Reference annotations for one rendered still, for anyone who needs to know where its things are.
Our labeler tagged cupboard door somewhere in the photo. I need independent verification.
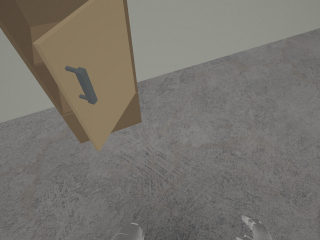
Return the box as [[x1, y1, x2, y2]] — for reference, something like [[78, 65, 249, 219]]
[[33, 0, 136, 151]]

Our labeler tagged robot left thigh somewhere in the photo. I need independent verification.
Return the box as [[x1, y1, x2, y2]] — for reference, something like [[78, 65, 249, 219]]
[[111, 223, 145, 240]]

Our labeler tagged right robot hand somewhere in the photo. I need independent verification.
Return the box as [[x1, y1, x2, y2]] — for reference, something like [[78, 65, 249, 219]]
[[236, 214, 272, 240]]

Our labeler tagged handle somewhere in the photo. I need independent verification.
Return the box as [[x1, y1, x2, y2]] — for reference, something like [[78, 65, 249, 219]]
[[65, 66, 98, 105]]

